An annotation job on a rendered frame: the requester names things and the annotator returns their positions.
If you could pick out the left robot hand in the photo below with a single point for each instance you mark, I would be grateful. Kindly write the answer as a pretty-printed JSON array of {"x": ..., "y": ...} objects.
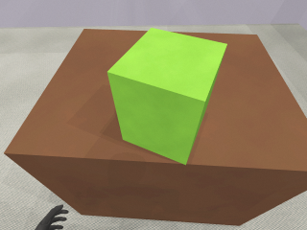
[{"x": 50, "y": 218}]

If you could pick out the carton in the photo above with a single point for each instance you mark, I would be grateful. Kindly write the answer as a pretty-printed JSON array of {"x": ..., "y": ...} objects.
[{"x": 161, "y": 88}]

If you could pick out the pedestal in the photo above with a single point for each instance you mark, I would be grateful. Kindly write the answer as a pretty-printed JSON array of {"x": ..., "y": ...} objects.
[{"x": 249, "y": 156}]

